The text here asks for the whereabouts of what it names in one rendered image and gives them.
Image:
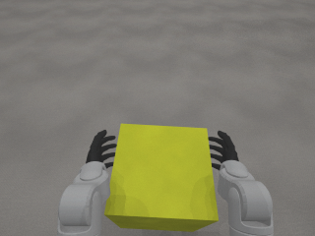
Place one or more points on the robot right hand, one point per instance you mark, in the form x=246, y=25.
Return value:
x=227, y=150

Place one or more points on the left robot forearm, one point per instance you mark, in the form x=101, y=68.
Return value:
x=80, y=205

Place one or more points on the carton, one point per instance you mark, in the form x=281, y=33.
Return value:
x=162, y=179

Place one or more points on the robot left hand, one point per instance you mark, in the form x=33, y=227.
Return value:
x=96, y=150

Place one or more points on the right robot forearm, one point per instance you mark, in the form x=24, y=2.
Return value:
x=250, y=205

